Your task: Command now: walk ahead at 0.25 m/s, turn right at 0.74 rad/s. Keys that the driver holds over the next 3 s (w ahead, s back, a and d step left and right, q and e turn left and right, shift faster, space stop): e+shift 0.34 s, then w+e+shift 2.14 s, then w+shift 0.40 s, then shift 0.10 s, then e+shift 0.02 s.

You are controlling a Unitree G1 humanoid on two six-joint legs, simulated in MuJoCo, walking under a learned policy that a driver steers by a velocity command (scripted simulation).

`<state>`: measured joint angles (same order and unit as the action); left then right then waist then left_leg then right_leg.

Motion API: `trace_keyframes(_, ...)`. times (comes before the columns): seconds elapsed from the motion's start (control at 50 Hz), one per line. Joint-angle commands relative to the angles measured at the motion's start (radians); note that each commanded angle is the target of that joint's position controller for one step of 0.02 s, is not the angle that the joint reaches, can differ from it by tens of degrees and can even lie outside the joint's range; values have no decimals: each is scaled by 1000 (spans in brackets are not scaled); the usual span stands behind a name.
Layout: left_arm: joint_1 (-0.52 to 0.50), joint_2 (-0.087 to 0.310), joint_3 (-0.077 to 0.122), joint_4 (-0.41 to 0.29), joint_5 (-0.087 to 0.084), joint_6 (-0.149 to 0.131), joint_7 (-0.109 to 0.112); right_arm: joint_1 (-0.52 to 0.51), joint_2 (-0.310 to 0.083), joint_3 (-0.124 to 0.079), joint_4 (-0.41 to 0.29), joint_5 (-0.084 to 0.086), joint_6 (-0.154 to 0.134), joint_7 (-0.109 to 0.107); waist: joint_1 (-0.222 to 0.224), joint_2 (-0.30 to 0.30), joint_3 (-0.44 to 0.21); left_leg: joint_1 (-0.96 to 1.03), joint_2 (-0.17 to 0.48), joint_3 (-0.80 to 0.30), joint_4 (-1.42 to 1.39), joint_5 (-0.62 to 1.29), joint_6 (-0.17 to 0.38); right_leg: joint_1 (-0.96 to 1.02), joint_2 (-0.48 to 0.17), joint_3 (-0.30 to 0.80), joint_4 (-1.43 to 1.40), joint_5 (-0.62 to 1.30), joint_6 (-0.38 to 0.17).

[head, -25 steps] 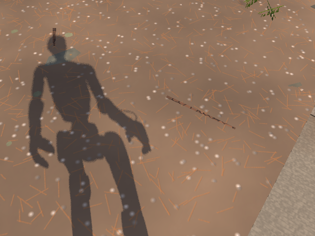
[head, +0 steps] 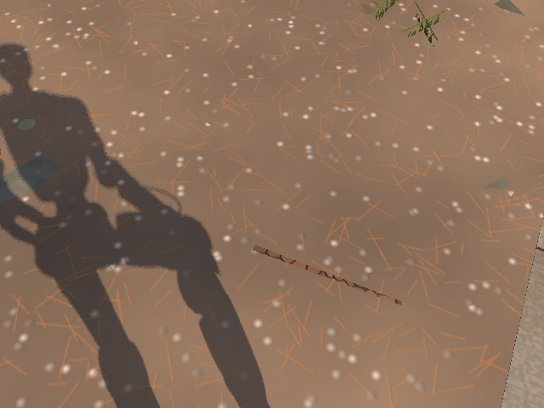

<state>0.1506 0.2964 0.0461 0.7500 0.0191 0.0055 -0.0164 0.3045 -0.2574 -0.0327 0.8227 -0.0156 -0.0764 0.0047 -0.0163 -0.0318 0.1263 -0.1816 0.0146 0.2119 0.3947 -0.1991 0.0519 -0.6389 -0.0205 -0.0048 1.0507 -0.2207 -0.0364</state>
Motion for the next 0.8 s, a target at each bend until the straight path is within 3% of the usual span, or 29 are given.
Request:
trace_keyframes(0.02,96,-10,-5,-42,-1,6,-25,-124,-107,-26,-87,11,-19,-6,76,168,-139,-91,194,37,-100,617,77,243,-11,-58,-254,253,-7)
trace_keyframes(0.1,68,21,15,-67,13,15,-35,-99,-139,-48,-90,27,4,-16,65,124,-147,13,263,52,25,560,38,275,3,-110,-359,237,-44)
trace_keyframes(0.14,113,47,35,-70,20,16,-23,-91,-157,-60,-98,33,31,-20,76,119,-155,49,284,57,187,608,17,310,46,-127,-383,111,-77)
trace_keyframes(0.16,191,54,46,-52,23,8,-10,-94,-160,-63,-103,39,49,-17,106,91,-184,50,276,66,350,593,3,373,80,-128,-437,90,-102)
trace_keyframes(0.18,290,92,65,-30,30,-5,9,-88,-171,-66,-112,36,63,-12,157,2,-218,-42,232,64,597,407,-42,504,61,-15,-527,249,-144)
trace_keyframes(0.2,227,202,86,-45,9,-7,26,-40,-89,-51,-142,7,79,0,55,-210,-170,-263,56,60,885,-447,-94,540,-148,326,-513,874,-214)
trace_keyframes(0.22,231,293,116,-87,-28,2,14,55,-68,-39,-185,-6,106,-5,39,-265,-382,-430,-64,-170,1073,-563,-136,704,-289,756,-663,740,-424)
trace_keyframes(0.24,180,250,115,-120,-32,10,13,34,-96,-34,-166,-21,106,-16,43,-95,-377,-474,1,-267,1041,-499,-129,691,-305,754,-739,385,-409)
trace_keyframes(0.26,145,184,100,-115,-21,20,19,-76,-117,-39,-179,-16,101,-21,55,-8,-263,-482,12,-277,974,-403,-114,585,-245,667,-758,198,-367)
trace_keyframes(0.28,116,139,84,-99,-15,26,21,-145,-112,-39,-187,-17,96,-29,32,34,-178,-474,36,-287,868,-319,-104,500,-179,572,-774,153,-303)
trace_keyframes(0.32,95,100,77,-102,-20,23,26,-141,-117,-40,-181,-25,114,-36,18,1,-192,-374,41,-280,761,-241,-101,438,-105,460,-755,278,-231)
trace_keyframes(0.34,101,107,79,-101,-18,21,21,-136,-106,-37,-177,-22,124,-35,17,14,-217,-345,27,-277,734,-231,-103,436,-88,442,-741,338,-214)
trace_keyframes(0.38,117,140,91,-101,-12,18,8,-137,-89,-30,-180,-23,126,-19,24,34,-275,-305,19,-284,639,-211,-106,426,-46,472,-799,-72,-206)
trace_keyframes(0.42,105,171,102,-113,-4,21,-3,-166,-98,-33,-192,-28,124,-10,33,-25,-241,-306,-5,-282,546,-219,-108,389,-32,551,-869,-409,-204)
trace_keyframes(0.46,114,179,105,-114,1,20,-9,-194,-110,-37,-197,-24,112,-9,45,-52,-203,-302,-23,-285,461,-207,-107,374,-35,598,-884,-480,-199)
trace_keyframes(0.52,85,174,104,-119,-2,13,-9,-213,-100,-34,-194,-14,83,-13,45,-53,-180,-221,-47,-291,323,-166,-102,335,2,580,-836,-398,-168)
trace_keyframes(0.56,-29,162,99,-156,0,12,-18,-125,-105,-36,-173,4,71,-19,-16,-76,-168,-3,-77,-267,177,-170,-80,165,56,520,-815,-318,-113)
trace_keyframes(0.58,-117,151,95,-187,5,14,-25,-11,-121,-43,-144,10,68,-29,-85,-80,-151,179,-91,-224,40,-132,-63,25,106,470,-796,-285,-50)
trace_keyframes(0.6,-169,115,84,-212,4,9,-26,119,-168,-58,-111,6,63,-47,-150,-20,-134,391,-61,-187,-100,-103,-50,-146,198,372,-703,-309,45)
trace_keyframes(0.62,-68,20,59,-200,-19,2,-12,59,-230,-68,-128,7,52,-64,-92,244,-156,412,216,-440,-146,-277,-32,-227,242,243,-324,-353,28)
trace_keyframes(0.64,-74,22,43,-235,-8,-7,-15,-74,-299,-78,-189,-27,50,-73,-36,291,-152,285,446,-816,-250,-578,66,-349,201,163,-82,-221,13)
trace_keyframes(0.66,-107,81,43,-260,11,-14,-26,-140,-248,-75,-202,-36,44,-67,10,195,-132,151,496,-865,-248,-621,118,-318,50,154,26,-96,5)
trace_keyframes(0.68,-105,117,53,-254,22,-13,-42,-155,-191,-56,-204,-21,35,-54,25,106,-130,120,420,-750,-233,-563,95,-291,43,162,75,-37,3)
trace_keyframes(0.72,-19,122,52,-222,32,4,-73,-118,-203,-54,-196,-16,21,-40,33,119,-156,123,295,-508,-221,-403,36,-248,55,111,202,15,19)
trace_keyframes(0.8,-130,104,29,-264,23,23,-83,47,-207,-59,-137,-24,-1,-15,-42,110,-67,150,271,-303,-244,-277,22,-329,-9,72,239,71,26)
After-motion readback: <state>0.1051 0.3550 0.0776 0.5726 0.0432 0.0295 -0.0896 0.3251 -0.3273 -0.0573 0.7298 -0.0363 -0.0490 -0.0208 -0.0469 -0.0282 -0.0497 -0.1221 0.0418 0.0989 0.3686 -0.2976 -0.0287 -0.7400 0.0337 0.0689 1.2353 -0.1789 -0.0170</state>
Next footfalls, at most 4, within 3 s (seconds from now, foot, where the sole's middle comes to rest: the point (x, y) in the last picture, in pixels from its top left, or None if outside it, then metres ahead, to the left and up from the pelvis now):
0.18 right None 0.27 -0.10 -0.78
0.62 left None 0.33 0.06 -0.78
1.06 right None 0.36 -0.42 -0.78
1.48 left None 0.66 -0.79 -0.78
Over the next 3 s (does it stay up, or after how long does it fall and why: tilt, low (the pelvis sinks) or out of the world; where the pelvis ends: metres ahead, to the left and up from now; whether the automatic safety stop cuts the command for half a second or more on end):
stays up -0.09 -1.77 0.00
